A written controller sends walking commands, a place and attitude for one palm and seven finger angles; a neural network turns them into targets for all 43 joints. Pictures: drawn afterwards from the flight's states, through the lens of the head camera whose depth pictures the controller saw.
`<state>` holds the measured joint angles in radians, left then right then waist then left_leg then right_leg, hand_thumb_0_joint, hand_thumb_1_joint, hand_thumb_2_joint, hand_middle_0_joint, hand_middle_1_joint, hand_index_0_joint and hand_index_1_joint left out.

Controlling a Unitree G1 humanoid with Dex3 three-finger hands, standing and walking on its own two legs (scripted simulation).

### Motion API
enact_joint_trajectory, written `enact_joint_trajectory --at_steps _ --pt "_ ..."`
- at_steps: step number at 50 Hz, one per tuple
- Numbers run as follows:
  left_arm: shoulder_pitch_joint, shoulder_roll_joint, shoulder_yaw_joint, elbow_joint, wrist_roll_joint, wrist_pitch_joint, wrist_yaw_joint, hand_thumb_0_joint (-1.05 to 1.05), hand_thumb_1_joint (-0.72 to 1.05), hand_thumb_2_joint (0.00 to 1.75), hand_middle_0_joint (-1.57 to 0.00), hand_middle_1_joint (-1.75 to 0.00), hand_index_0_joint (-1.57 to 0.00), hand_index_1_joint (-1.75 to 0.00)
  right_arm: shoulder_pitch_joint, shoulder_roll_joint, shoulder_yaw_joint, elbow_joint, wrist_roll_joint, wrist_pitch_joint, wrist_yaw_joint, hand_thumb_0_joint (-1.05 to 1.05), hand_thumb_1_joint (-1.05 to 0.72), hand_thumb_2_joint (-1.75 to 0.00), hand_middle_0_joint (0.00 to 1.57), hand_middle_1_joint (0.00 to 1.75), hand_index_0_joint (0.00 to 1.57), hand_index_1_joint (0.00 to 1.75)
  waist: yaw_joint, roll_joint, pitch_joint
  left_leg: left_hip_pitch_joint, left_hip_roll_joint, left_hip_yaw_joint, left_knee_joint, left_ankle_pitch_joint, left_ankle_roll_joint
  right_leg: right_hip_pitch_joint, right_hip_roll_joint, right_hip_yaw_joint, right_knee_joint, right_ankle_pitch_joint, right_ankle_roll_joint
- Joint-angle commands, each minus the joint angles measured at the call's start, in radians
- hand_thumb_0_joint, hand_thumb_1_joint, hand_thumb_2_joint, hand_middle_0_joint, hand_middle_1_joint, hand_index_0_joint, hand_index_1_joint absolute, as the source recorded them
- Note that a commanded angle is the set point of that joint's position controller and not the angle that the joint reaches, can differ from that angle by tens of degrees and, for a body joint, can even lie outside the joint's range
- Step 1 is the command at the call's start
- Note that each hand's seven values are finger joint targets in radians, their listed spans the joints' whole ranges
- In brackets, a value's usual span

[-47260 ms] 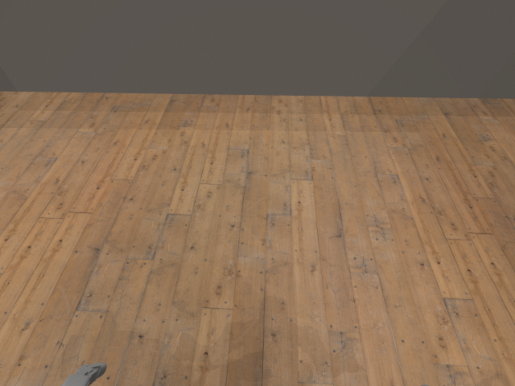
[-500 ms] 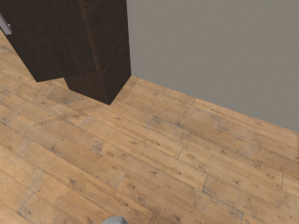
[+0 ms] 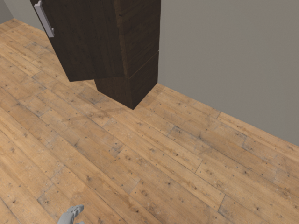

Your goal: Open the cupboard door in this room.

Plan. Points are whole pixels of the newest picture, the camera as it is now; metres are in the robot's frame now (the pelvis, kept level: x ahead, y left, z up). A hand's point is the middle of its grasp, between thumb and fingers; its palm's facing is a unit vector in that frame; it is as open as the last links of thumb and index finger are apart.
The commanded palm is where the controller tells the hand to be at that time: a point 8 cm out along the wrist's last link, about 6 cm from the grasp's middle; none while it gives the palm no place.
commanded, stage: turn to face it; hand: left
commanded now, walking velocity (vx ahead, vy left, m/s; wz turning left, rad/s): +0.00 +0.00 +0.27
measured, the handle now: (45, 19) +0.94 +0.52 +0.05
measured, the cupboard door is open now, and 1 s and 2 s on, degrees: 42 42 42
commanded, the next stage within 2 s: take the last steps up to it in 0.12 s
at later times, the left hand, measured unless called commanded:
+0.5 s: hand out of the picture -0.06 +0.21 -0.18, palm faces +0.30 -0.93 -0.20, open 7.3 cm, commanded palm none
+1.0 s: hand (71, 186) +0.25 +0.27 -0.16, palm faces +0.16 -0.97 -0.18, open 7.4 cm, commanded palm none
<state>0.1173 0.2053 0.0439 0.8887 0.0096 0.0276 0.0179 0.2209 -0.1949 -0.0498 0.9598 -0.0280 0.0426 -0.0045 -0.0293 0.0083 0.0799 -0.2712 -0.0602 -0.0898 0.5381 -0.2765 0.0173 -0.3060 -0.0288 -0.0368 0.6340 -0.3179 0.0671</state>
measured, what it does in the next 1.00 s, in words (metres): walks ahead: right foot, then left foot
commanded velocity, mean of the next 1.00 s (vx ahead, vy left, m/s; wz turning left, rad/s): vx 0.24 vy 0.08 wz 0.11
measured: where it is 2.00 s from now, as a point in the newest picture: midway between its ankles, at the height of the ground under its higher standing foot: (121, 186)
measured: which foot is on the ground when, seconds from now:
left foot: down 0.00-0.02, up 0.04-0.48, down 0.50-1.00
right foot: up 0.00-0.00, down 0.02-0.50, up 0.52-1.00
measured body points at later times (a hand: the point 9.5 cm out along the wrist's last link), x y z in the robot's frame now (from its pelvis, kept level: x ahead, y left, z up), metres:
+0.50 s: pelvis +0.01 +0.03 +0.00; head +0.03 +0.05 +0.45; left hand -0.08 +0.26 -0.16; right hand +0.16 -0.20 -0.14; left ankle -0.02 +0.12 -0.73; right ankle +0.00 -0.11 -0.73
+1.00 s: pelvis +0.15 +0.09 -0.01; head +0.18 +0.08 +0.44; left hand +0.24 +0.33 -0.15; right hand +0.06 -0.13 -0.16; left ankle -0.02 +0.12 -0.73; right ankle +0.26 +0.02 -0.72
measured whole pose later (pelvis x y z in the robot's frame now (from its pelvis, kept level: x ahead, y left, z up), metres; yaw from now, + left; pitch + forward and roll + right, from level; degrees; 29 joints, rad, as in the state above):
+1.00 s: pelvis +0.15 +0.09 -0.01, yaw +12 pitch -1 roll +1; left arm 0.08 0.15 0.03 0.97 0.02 -0.01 -0.01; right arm 0.51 -0.12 -0.01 1.17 -0.03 -0.05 -0.03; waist -0.06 0.00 0.07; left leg 0.11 -0.08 0.09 0.33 -0.43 0.07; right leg -0.46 -0.05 -0.11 0.70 -0.24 -0.05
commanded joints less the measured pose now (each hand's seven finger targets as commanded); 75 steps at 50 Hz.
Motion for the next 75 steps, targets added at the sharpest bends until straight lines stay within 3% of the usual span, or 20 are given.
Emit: enact_joint_trajectory --at_steps 1,3,8,12,18,23,24,25,27,33,44,49,50,51,52,55,59,71,74,75 --pt "0.194 0.232 0.059 -0.017 0.018 -0.044 0.020 0.00 0.90 0.90 -0.20 -0.30 -0.20 -0.30 -0.022 -0.081 -0.036 -0.094 0.023 -0.028 -0.005 0.00 -0.90 -0.90 0.20 0.30 0.20 0.30 0.085 -0.314 -0.154 -0.291 -0.030 0.055 0.318 -0.282 -0.043 0.385 -0.404 0.384 -0.313 0.441 -0.175" --pt "0.126 0.170 0.041 -0.027 0.011 -0.044 0.024 0.00 0.90 0.90 -0.20 -0.30 -0.20 -0.30 -0.021 -0.116 -0.050 -0.061 0.011 -0.002 -0.004 0.00 -0.90 -0.90 0.20 0.30 0.20 0.30 0.051 -0.213 -0.088 -0.257 0.035 -0.010 0.590 -0.289 -0.040 0.193 -0.391 0.284 -0.324 0.460 -0.245" --pt "0.083 0.116 0.028 -0.030 0.008 -0.051 0.018 0.00 0.90 0.90 -0.20 -0.30 -0.20 -0.30 -0.004 -0.081 -0.041 -0.007 0.013 0.011 0.013 0.00 -0.90 -0.90 0.20 0.30 0.20 0.30 0.013 -0.179 -0.067 -0.253 0.068 0.044 0.646 -0.100 -0.068 0.178 -0.261 0.056 -0.316 0.450 -0.176" --pt "0.188 0.121 0.038 0.017 0.017 -0.057 0.019 0.00 0.90 0.90 -0.20 -0.30 -0.20 -0.30 -0.069 -0.054 -0.028 -0.007 0.013 0.002 0.012 0.00 -0.90 -0.90 0.20 0.30 0.20 0.30 0.064 -0.174 -0.081 -0.227 0.067 0.096 0.432 -0.161 -0.075 0.272 -0.283 0.057 -0.296 0.535 -0.190" --pt "0.258 0.174 0.063 0.074 0.026 -0.062 0.001 0.00 0.90 0.90 -0.20 -0.30 -0.20 -0.30 -0.140 -0.057 -0.016 -0.028 0.011 -0.021 0.027 0.00 -0.90 -0.90 0.20 0.30 0.20 0.30 0.107 -0.196 -0.036 -0.200 0.084 0.146 0.237 -0.208 -0.051 0.263 -0.370 0.122 -0.359 0.149 -0.220" --pt "0.182 0.173 0.066 0.083 0.018 -0.054 -0.013 0.00 0.90 0.90 -0.20 -0.30 -0.20 -0.30 0.013 -0.072 -0.014 0.017 0.010 -0.048 0.026 0.00 -0.90 -0.90 0.20 0.30 0.20 0.30 0.011 -0.108 -0.053 0.189 0.036 0.212 -0.113 -0.042 -0.019 0.012 -0.288 -0.014 -0.220 -0.051 -0.131" --pt "0.162 0.133 0.059 0.067 0.010 -0.048 -0.020 0.00 0.90 0.90 -0.20 -0.30 -0.20 -0.30 0.110 -0.145 -0.032 0.039 0.006 -0.056 0.015 0.00 -0.90 -0.90 0.20 0.30 0.20 0.30 -0.041 0.069 -0.091 0.349 0.147 0.044 -0.188 -0.117 0.035 -0.148 -0.201 -0.101 -0.015 -0.115 -0.082" --pt "0.125 0.061 0.040 0.023 0.006 -0.047 -0.027 0.00 0.90 0.90 -0.20 -0.30 -0.20 -0.30 0.213 -0.240 -0.057 0.056 -0.007 -0.057 0.006 0.00 -0.90 -0.90 0.20 0.30 0.20 0.30 -0.085 0.376 -0.092 0.436 0.395 -0.308 -0.293 -0.129 0.148 -0.371 -0.055 -0.189 0.301 -0.311 -0.027" --pt "0.009 0.075 0.030 -0.006 0.019 -0.050 -0.024 0.00 0.90 0.90 -0.20 -0.30 -0.20 -0.30 0.225 -0.215 -0.038 0.064 -0.002 -0.053 -0.011 0.00 -0.90 -0.90 0.20 0.30 0.20 0.30 -0.079 0.170 -0.019 0.308 0.431 -0.298 -0.346 -0.104 0.223 -0.440 -0.104 -0.030 0.502 -0.246 -0.068" --pt "0.131 0.049 0.018 0.088 0.018 -0.043 -0.036 0.00 0.90 0.90 -0.20 -0.30 -0.20 -0.30 0.149 -0.108 0.002 0.054 0.010 -0.104 -0.022 0.00 -0.90 -0.90 0.20 0.30 0.20 0.30 0.029 0.053 0.008 0.249 0.280 -0.037 -0.344 0.360 0.171 -0.360 -0.100 -0.017 0.507 0.039 -0.051" --pt "-0.103 0.002 0.002 0.008 0.009 -0.050 -0.035 0.00 0.90 0.90 -0.20 -0.30 -0.20 -0.30 0.334 -0.060 0.018 0.165 0.002 -0.113 -0.033 0.00 -0.90 -0.90 0.20 0.30 0.20 0.30 -0.019 0.045 0.083 0.310 0.294 0.018 -0.323 0.587 0.164 -0.332 -0.060 -0.054 0.172 0.112 -0.085" --pt "0.094 0.029 0.018 0.048 0.008 -0.065 -0.026 0.00 0.90 0.90 -0.20 -0.30 -0.20 -0.30 0.315 -0.088 0.013 0.192 0.007 -0.113 -0.037 0.00 -0.90 -0.90 0.20 0.30 0.20 0.30 0.087 0.031 -0.010 0.247 0.261 0.073 -0.072 0.909 0.122 0.046 0.032 -0.097 0.002 0.077 -0.139" --pt "0.243 0.054 0.032 0.090 0.010 -0.075 -0.023 0.00 0.90 0.90 -0.20 -0.30 -0.20 -0.30 0.284 -0.099 0.008 0.182 0.016 -0.114 -0.035 0.00 -0.90 -0.90 0.20 0.30 0.20 0.30 0.155 0.013 -0.086 0.149 0.214 0.101 0.102 0.839 0.091 0.264 0.015 -0.066 -0.072 0.153 -0.157" --pt "0.398 0.138 0.055 0.131 0.016 -0.086 -0.012 0.00 0.90 0.90 -0.20 -0.30 -0.20 -0.30 0.284 -0.073 0.005 0.161 0.030 -0.120 -0.027 0.00 -0.90 -0.90 0.20 0.30 0.20 0.30 0.202 -0.124 -0.202 -0.074 0.109 0.149 0.376 0.507 0.050 0.534 -0.198 0.211 -0.124 0.219 -0.244" --pt "0.435 0.197 0.069 0.152 0.006 -0.082 -0.005 0.00 0.90 0.90 -0.20 -0.30 -0.20 -0.30 0.322 -0.051 0.003 0.138 0.033 -0.119 -0.029 0.00 -0.90 -0.90 0.20 0.30 0.20 0.30 0.163 -0.272 -0.274 -0.258 -0.017 0.151 0.708 -0.269 0.010 0.625 -0.461 0.593 -0.266 0.384 -0.368" --pt "0.202 0.076 0.034 0.101 -0.004 -0.083 0.005 0.00 0.90 0.90 -0.20 -0.30 -0.20 -0.30 0.151 -0.004 -0.003 0.116 0.012 -0.089 -0.010 0.00 -0.90 -0.90 0.20 0.30 0.20 0.30 0.077 -0.043 0.054 -0.319 0.130 0.033 0.767 -0.084 0.019 0.133 -0.367 0.386 -0.427 0.073 -0.278" --pt "0.170 0.005 0.013 0.111 0.003 -0.109 -0.002 0.00 0.90 0.90 -0.20 -0.30 -0.20 -0.30 0.241 0.052 0.004 0.145 -0.002 -0.055 0.006 0.00 -0.90 -0.90 0.20 0.30 0.20 0.30 -0.002 -0.106 0.007 -0.215 0.154 0.092 0.593 0.058 -0.023 0.012 -0.229 0.089 -0.476 0.144 -0.193" --pt "0.291 0.086 0.024 0.202 0.016 -0.107 -0.008 0.00 0.90 0.90 -0.20 -0.30 -0.20 -0.30 -0.103 0.002 -0.001 0.019 0.007 -0.086 0.031 0.00 -0.90 -0.90 0.20 0.30 0.20 0.30 0.074 -0.179 0.028 -0.171 0.106 0.180 0.083 0.064 -0.034 0.200 -0.269 0.054 -0.368 0.420 -0.200" --pt "0.266 0.080 0.025 0.202 0.011 -0.094 -0.004 0.00 0.90 0.90 -0.20 -0.30 -0.20 -0.30 0.063 -0.056 -0.011 0.072 0.001 -0.101 0.016 0.00 -0.90 -0.90 0.20 0.30 0.20 0.30 -0.017 -0.077 -0.047 0.160 0.069 0.201 -0.102 0.128 -0.012 0.102 -0.200 -0.015 -0.122 0.445 -0.153" --pt "0.295 0.048 0.018 0.189 0.006 -0.090 -0.007 0.00 0.90 0.90 -0.20 -0.30 -0.20 -0.30 0.188 -0.147 -0.030 0.100 -0.009 -0.109 0.006 0.00 -0.90 -0.90 0.20 0.30 0.20 0.30 -0.058 0.096 -0.161 0.362 0.232 0.033 -0.098 0.240 0.042 -0.027 -0.103 -0.081 0.106 0.218 -0.111"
